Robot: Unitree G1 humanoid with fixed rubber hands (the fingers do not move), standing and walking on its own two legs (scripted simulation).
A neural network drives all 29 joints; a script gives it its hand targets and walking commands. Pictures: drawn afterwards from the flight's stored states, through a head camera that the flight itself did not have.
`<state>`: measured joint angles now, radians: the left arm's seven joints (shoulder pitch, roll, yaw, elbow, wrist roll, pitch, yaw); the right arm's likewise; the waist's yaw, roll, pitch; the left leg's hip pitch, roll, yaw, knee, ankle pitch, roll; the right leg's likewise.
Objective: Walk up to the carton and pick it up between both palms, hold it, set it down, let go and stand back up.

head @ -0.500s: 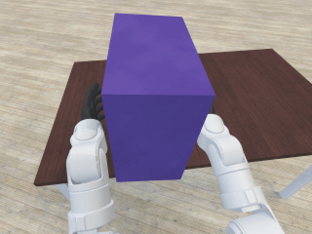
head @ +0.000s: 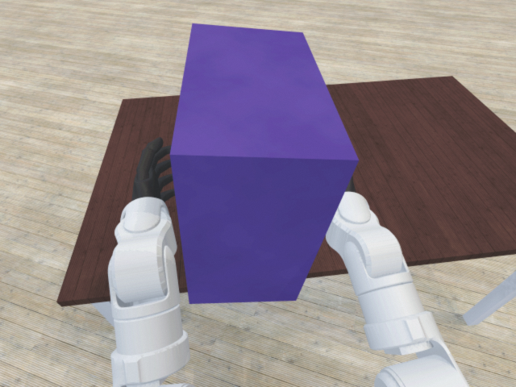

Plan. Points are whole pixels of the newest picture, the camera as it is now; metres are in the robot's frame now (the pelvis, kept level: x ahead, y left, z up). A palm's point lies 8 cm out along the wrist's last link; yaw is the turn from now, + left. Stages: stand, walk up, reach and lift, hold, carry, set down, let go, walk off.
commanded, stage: hold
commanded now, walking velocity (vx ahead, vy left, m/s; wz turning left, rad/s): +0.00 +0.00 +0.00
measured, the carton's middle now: (246, 167) +0.42 +0.00 +0.14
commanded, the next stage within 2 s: none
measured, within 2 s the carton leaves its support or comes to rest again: neither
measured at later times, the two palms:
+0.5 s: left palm (154, 197) +0.35 +0.13 +0.17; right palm (342, 188) +0.36 -0.13 +0.14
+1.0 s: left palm (153, 197) +0.34 +0.13 +0.17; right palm (342, 190) +0.36 -0.13 +0.14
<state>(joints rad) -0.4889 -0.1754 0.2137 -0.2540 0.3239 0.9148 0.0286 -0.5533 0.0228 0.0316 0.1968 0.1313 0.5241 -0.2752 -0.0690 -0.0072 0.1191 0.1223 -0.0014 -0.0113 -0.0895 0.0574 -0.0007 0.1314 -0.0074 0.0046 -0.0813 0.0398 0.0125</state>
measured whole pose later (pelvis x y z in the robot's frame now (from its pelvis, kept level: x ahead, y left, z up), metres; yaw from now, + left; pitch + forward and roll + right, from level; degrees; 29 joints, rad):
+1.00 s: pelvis +0.00 +0.00 +0.00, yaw +0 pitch -5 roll +0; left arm -0.49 -0.18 0.21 -0.27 0.32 0.91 0.03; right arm -0.55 0.01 0.03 0.17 0.13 0.52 -0.27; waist -0.08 -0.01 0.12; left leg 0.11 0.00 -0.02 -0.09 0.06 0.00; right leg 0.12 -0.01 0.00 -0.09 0.05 0.01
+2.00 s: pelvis +0.00 +0.00 +0.00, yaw +0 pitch -5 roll +0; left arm -0.47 -0.18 0.21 -0.27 0.32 0.91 0.03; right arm -0.55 0.02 0.04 0.17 0.13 0.53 -0.28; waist -0.07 -0.01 0.12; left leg 0.13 0.00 -0.01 -0.09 0.06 0.00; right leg 0.14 -0.01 0.00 -0.09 0.04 0.01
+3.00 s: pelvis +0.02 -0.01 +0.00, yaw +1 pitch -3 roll +0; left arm -0.48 -0.23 0.27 -0.05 0.34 0.73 0.04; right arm -0.56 0.03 -0.01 0.41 0.06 0.37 -0.22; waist -0.06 0.01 0.08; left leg 0.11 0.01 -0.03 -0.09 0.03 -0.01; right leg 0.13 0.01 -0.01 -0.09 0.01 0.00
